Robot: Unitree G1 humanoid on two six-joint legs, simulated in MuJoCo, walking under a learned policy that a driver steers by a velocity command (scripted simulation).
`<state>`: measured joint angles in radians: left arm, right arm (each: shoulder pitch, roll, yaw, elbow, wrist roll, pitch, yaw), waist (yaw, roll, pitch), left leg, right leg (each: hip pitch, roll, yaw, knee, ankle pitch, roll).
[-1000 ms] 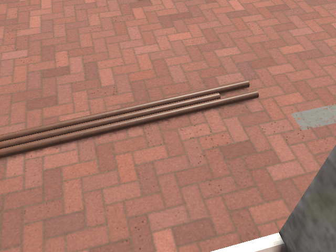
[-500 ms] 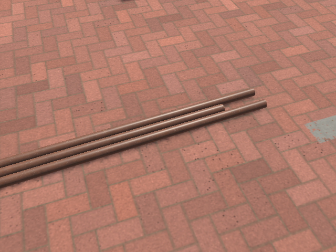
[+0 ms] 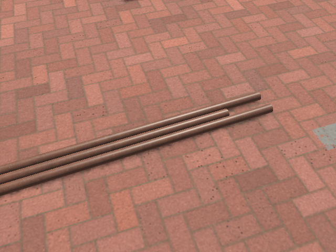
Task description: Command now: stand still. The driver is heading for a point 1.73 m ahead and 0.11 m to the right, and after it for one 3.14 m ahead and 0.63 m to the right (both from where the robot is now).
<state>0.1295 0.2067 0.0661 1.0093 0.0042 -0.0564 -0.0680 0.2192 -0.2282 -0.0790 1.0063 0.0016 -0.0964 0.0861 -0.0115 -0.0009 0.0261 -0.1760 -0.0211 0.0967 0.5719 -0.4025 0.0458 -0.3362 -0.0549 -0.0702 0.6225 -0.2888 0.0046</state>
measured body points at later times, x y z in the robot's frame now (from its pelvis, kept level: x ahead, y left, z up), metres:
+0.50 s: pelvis +0.00 -0.01 +0.00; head +0.02 -0.01 +0.45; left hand +0.06 +0.23 -0.16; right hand +0.00 -0.24 -0.16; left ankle -0.06 +0.08 -0.73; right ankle +0.02 -0.12 -0.73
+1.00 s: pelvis +0.00 -0.01 +0.00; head +0.02 -0.01 +0.45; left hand +0.03 +0.22 -0.16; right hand -0.02 -0.23 -0.16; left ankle -0.06 +0.08 -0.73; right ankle +0.02 -0.12 -0.73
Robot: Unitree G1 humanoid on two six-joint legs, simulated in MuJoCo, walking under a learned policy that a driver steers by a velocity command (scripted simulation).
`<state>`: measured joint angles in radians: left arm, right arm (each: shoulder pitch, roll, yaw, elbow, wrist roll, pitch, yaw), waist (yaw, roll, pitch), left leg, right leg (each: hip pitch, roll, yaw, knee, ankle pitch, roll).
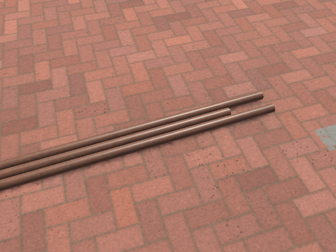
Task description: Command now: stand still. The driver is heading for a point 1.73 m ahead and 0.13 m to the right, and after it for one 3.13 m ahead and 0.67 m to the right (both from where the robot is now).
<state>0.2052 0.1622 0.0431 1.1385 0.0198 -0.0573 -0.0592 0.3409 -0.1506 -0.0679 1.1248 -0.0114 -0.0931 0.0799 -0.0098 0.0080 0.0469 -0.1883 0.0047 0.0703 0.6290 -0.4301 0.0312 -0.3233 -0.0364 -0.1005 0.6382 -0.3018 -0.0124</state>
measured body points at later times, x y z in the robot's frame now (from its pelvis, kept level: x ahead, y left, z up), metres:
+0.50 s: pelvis +0.00 +0.00 +0.00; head +0.02 +0.00 +0.45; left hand +0.02 +0.22 -0.16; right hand -0.04 -0.22 -0.16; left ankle -0.06 +0.09 -0.72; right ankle +0.02 -0.11 -0.72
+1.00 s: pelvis +0.00 +0.00 +0.00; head +0.02 -0.01 +0.45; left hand +0.01 +0.21 -0.16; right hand -0.04 -0.22 -0.16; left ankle -0.06 +0.09 -0.72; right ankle +0.02 -0.11 -0.72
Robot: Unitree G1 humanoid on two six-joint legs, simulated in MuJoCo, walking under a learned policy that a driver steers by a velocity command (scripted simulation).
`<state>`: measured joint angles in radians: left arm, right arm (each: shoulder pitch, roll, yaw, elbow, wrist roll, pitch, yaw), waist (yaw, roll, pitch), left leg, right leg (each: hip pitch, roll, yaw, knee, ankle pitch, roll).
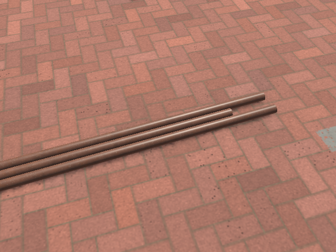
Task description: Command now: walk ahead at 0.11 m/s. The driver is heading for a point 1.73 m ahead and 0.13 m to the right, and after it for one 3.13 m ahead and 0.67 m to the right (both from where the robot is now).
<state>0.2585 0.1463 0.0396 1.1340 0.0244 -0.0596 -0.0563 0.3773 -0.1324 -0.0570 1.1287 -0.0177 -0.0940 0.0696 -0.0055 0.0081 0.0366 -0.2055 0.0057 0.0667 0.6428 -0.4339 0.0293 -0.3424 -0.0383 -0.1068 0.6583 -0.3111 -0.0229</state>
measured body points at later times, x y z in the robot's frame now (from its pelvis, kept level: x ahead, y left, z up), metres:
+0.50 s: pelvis +0.16 -0.05 -0.01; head +0.16 -0.05 +0.44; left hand +0.04 +0.11 -0.16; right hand +0.28 -0.26 -0.15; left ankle +0.32 +0.10 -0.69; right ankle +0.06 -0.13 -0.72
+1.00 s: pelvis +0.44 -0.03 -0.14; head +0.46 -0.05 +0.31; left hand +0.59 +0.22 -0.25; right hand +0.44 -0.27 -0.30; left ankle +0.45 +0.08 -0.87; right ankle +0.57 -0.19 -0.79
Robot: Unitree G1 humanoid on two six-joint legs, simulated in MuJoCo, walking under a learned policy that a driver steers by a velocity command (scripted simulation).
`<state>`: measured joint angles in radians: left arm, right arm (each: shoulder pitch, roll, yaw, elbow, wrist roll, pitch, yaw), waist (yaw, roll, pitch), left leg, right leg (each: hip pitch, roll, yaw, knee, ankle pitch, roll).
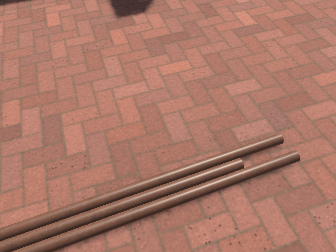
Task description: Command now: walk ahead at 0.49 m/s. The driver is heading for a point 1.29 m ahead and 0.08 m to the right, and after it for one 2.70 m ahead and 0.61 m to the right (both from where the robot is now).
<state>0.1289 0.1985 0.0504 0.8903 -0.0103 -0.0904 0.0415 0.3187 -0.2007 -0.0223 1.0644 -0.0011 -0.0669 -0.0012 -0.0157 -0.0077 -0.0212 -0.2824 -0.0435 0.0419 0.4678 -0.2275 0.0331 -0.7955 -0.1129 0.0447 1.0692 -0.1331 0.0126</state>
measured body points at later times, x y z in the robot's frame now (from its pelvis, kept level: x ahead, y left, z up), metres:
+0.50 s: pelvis +0.24 -0.09 +0.02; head +0.26 -0.11 +0.47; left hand +0.21 +0.16 -0.12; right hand +0.40 -0.35 -0.11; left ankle +0.41 +0.10 -0.65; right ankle +0.19 -0.15 -0.73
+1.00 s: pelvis +0.51 -0.04 +0.01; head +0.53 -0.04 +0.46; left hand +0.63 +0.21 -0.12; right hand +0.54 -0.29 -0.14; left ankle +0.52 +0.04 -0.73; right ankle +0.55 -0.20 -0.63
